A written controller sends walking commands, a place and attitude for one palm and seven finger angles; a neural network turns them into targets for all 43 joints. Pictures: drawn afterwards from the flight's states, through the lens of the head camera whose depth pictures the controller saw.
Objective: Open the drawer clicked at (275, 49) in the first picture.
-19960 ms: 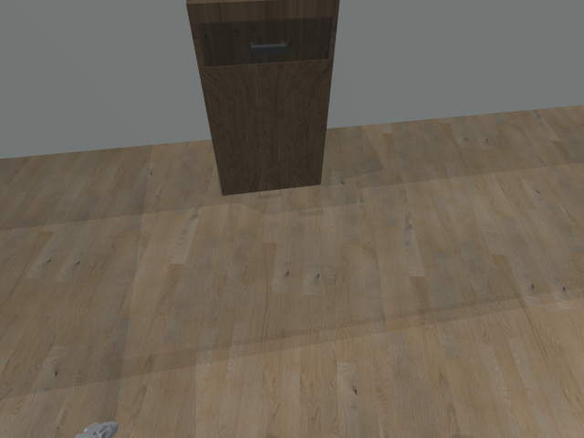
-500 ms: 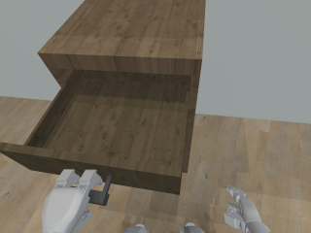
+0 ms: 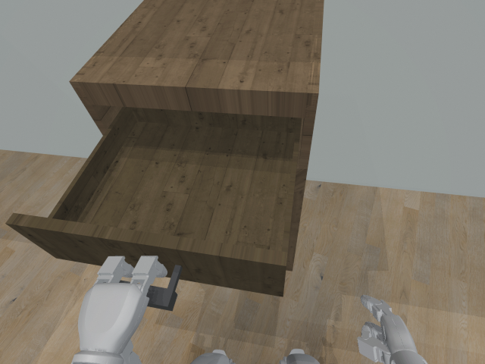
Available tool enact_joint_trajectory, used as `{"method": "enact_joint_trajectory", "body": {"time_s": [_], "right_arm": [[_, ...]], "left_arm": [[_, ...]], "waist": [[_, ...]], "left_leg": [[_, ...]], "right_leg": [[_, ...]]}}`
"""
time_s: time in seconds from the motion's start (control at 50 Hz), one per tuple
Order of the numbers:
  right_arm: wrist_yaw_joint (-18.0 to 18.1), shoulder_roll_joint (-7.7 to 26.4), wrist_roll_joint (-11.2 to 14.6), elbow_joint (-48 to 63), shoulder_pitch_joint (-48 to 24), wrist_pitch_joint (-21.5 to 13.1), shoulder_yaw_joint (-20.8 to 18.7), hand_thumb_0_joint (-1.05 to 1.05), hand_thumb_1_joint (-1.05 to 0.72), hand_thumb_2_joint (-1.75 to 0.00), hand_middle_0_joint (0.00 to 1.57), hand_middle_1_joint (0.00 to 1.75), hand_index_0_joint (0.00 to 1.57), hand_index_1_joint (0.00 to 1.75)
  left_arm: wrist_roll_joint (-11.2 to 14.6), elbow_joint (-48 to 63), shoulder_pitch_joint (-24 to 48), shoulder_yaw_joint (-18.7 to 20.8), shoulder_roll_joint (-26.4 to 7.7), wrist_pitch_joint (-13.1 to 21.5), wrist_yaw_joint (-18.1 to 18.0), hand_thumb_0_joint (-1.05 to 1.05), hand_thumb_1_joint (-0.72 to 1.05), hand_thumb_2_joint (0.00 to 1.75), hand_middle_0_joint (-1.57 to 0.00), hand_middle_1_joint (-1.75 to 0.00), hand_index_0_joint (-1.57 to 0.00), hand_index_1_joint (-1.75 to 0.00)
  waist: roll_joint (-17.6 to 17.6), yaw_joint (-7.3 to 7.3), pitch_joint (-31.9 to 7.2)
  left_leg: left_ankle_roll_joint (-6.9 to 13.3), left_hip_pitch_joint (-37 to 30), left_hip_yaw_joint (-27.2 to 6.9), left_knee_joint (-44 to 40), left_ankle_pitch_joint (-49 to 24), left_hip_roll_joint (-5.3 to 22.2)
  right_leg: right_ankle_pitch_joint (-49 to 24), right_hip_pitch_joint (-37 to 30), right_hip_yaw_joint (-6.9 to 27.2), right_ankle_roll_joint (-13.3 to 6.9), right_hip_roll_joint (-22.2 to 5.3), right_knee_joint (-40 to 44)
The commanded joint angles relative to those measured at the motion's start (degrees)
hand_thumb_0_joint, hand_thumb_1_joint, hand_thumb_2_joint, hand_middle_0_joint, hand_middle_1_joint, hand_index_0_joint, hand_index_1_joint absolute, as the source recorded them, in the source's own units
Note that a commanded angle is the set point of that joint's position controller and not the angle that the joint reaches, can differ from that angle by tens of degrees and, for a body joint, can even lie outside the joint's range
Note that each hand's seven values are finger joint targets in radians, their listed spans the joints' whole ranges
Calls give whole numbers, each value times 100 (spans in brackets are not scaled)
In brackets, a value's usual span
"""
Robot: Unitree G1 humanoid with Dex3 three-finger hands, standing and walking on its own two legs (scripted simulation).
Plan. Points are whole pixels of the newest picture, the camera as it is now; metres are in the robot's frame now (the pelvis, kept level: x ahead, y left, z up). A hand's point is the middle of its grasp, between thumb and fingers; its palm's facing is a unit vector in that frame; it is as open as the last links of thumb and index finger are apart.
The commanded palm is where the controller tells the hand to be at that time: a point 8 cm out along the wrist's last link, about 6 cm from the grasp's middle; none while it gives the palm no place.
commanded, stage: lift the hand off the handle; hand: left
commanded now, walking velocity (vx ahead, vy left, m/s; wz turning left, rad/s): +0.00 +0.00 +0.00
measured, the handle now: (141, 279) +0.24 +0.19 +0.02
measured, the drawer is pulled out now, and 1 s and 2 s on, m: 0.29 0.28 0.28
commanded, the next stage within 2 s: draw the hand back to the body in 1.32 s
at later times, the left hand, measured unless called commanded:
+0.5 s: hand (118, 295) +0.21 +0.20 +0.06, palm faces +0.04 -0.15 -0.99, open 13.6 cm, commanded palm +0.18 +0.20 +0.12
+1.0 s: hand (97, 270) +0.22 +0.20 +0.13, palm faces +0.09 -0.16 -0.98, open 13.8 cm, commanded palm +0.19 +0.20 +0.19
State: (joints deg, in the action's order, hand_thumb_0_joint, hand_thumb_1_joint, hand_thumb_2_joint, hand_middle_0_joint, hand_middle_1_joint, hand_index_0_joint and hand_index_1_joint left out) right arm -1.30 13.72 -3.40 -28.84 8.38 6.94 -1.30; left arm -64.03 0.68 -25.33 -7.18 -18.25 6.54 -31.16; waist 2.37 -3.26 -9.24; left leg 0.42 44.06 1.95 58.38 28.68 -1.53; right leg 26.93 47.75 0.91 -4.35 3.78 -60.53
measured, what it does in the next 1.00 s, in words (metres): stands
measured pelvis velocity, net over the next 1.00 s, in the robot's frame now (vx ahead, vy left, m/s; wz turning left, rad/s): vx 0.03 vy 0.02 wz -0.05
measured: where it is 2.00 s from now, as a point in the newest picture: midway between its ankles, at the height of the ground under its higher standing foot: outside the picture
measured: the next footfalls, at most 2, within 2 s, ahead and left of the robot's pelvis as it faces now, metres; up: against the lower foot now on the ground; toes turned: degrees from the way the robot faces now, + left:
none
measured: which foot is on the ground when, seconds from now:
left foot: down 0.00-1.00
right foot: down 0.00-1.00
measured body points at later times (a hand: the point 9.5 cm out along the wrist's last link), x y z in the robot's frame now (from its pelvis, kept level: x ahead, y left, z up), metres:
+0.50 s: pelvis +0.01 +0.01 +0.03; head +0.04 -0.02 +0.47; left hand +0.20 +0.21 +0.11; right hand +0.22 -0.21 -0.07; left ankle +0.00 +0.12 -0.67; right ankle +0.02 -0.07 -0.67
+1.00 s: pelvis +0.03 +0.02 +0.04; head +0.03 -0.02 +0.49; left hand +0.21 +0.21 +0.18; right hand +0.23 -0.18 -0.05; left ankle +0.00 +0.12 -0.67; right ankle +0.02 -0.07 -0.67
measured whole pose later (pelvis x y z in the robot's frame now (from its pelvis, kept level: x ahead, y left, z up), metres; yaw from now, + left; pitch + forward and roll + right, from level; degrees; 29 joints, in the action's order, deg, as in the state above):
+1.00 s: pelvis +0.03 +0.02 +0.04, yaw -3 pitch +5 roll +1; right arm -4.6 13.4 -0.6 -26.5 10.0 6.7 1.1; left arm -56.4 26.6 -32.1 -7.5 -22.5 -0.9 -14.3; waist 5.3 -6.2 -6.1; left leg 2.0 23.2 3.6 42.8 25.1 -1.0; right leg 22.3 27.0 3.7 -2.6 4.5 -44.1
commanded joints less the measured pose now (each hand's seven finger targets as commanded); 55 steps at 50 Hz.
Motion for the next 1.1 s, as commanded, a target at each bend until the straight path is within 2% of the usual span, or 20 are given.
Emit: {"method": "enact_joint_trajectory", "body": {"time_s": [0.0,0.04,0.1,0.14,0.3,0.36,0.52,0.58,0.6,0.64,0.74,0.76,0.82,0.84,0.86,0.94,0.96,1.0,1.04,1.08], "right_arm": [[19,476,41,954,-547,-269,-163,0,-90,-90,20,30,20,30],[30,480,49,998,-559,-260,-152,0,-90,-90,20,30,20,30],[73,474,99,1015,-583,-246,-143,0,-90,-90,20,30,20,30],[76,439,105,1044,-594,-268,-108,0,-90,-90,20,30,20,30],[-89,453,135,1133,-631,-282,-98,0,-90,-90,20,30,20,30],[-110,466,149,1172,-613,-291,-100,0,-90,-90,20,30,20,30],[-238,442,148,1289,-600,-351,-72,0,-90,-90,20,30,20,30],[-295,433,137,1308,-534,-343,-65,0,-90,-90,20,30,20,30],[-300,429,159,1323,-557,-342,-50,0,-90,-90,20,30,20,30],[-329,433,168,1311,-538,-345,-11,0,-90,-90,20,30,20,30],[-390,406,238,1314,-544,-354,-2,0,-90,-90,20,30,20,30],[-366,399,284,1309,-578,-346,-22,0,-90,-90,20,30,20,30],[-357,426,317,1325,-678,-356,33,0,-90,-90,20,30,20,30],[-387,412,268,1319,-563,-353,56,0,-90,-90,20,30,20,30],[-349,401,305,1290,-612,-340,32,0,-90,-90,20,30,20,30],[-346,409,319,1321,-619,-360,92,0,-90,-90,20,30,20,30],[-303,415,351,1276,-693,-334,76,0,-90,-90,20,30,20,30],[-314,421,341,1301,-686,-327,63,0,-90,-90,20,30,20,30],[-348,443,372,1338,-665,-344,83,0,-90,-90,20,30,20,30],[-347,470,380,1341,-670,-313,76,0,-90,-90,20,30,20,30]], "left_arm": [[50,891,679,582,-746,-220,-210,0,-50,30,-30,-120,-30,-120],[78,1116,766,659,-877,-288,-200,0,-50,30,-30,-120,-30,-120],[186,1419,841,621,-931,-359,-113,0,-50,30,-30,-120,-30,-120],[270,1548,628,721,-1002,-350,-38,0,-50,30,-30,-120,-30,-120],[375,1931,27,410,-713,-357,255,0,-50,30,-30,-120,-30,-120],[417,2060,-6,421,-776,-417,381,0,-50,30,-30,-120,-30,-120],[463,2853,-247,366,-803,-373,669,0,-50,30,-30,-120,-30,-120],[453,3049,-430,503,-947,-384,735,0,-50,30,-30,-120,-30,-120],[491,3136,-529,374,-817,-392,757,0,-50,30,-30,-120,-30,-120],[488,3146,-508,632,-1043,-456,801,0,-50,30,-30,-120,-30,-120],[646,3473,-642,383,-834,-569,1036,0,-50,30,-30,-120,-30,-120],[735,3537,-629,293,-766,-578,1111,0,-50,30,-30,-120,-30,-120],[768,3607,-625,452,-951,-623,1261,0,-50,30,-30,-120,-30,-120],[670,3690,-466,442,-1003,-665,1308,0,-50,30,-30,-120,-30,-120],[715,3713,-387,409,-976,-653,1340,0,-50,30,-30,-120,-30,-120],[772,3843,-382,728,-1283,-727,1476,0,-50,30,-30,-120,-30,-120],[855,3845,-304,759,-1297,-721,1502,0,-50,30,-30,-120,-30,-120],[887,4002,-263,611,-1155,-751,1596,0,-50,30,-30,-120,-30,-120],[980,4142,-481,721,-1251,-808,1712,0,-50,30,-30,-120,-30,-120],[1052,4265,-494,659,-1238,-822,1813,0,-50,30,-30,-120,-30,-120]], "waist": [[-443,147,-997],[-490,106,-1209],[-326,109,-1132],[-472,40,-1238],[-255,13,-640],[-424,10,-559],[-148,-99,-559],[-284,-150,-545],[-158,-143,-500],[-237,-159,-552],[-214,-152,-605],[-295,-138,-445],[-362,-164,-232],[-410,-177,-423],[-309,-162,-187],[-346,-251,-411],[-257,-233,-203],[-141,-237,-204],[-106,-297,-477],[-173,-269,-239]], "left_leg": [[173,-600,-121,-564,-693,-173],[189,-784,-111,-648,-775,-164],[209,-1022,-126,-834,-900,-179],[207,-1110,-113,-912,-1066,-182],[160,-1512,-172,-1265,-1277,-64],[182,-1580,-160,-1341,-1200,-41],[136,-2150,-245,-1470,-1749,40],[89,-2141,-224,-1470,-1889,87],[114,-2136,-230,-1515,-1891,89],[81,-2209,-246,-1523,-2063,115],[86,-2426,-267,-1671,-2385,193],[110,-2372,-264,-1735,-2290,199],[119,-2417,-297,-1850,-2105,193],[115,-2474,-244,-1829,-2146,208],[119,-2461,-240,-1912,-2025,224],[122,-2630,-235,-2021,-2160,221],[117,-2589,-242,-2104,-2101,222],[121,-2723,-234,-2153,-2213,241],[129,-2865,-219,-2185,-2447,276],[117,-2863,-213,-2243,-2515,287]], "right_leg": [[-777,-824,714,74,-207,1437],[-820,-991,726,86,-210,1492],[-1018,-1256,704,77,-204,1647],[-1283,-1496,720,92,-209,1676],[-1267,-1434,610,23,-161,1856],[-1162,-1548,670,43,-181,2007],[-1476,-1573,750,-54,-129,2030],[-1533,-1590,810,-42,-120,2004],[-1651,-1714,707,-32,-141,2007],[-1717,-1713,799,-34,-130,2015],[-1942,-1940,716,12,-171,2080],[-2011,-2048,679,30,-190,2149],[-1868,-2097,808,26,-183,2359],[-1739,-2075,818,48,-215,2351],[-1723,-2118,779,34,-217,2416],[-1850,-2434,836,64,-263,2542],[-1924,-2503,830,55,-262,2606],[-1979,-2529,798,54,-274,2653],[-2078,-2687,782,84,-279,2670],[-2227,-2684,779,92,-274,2756]]}}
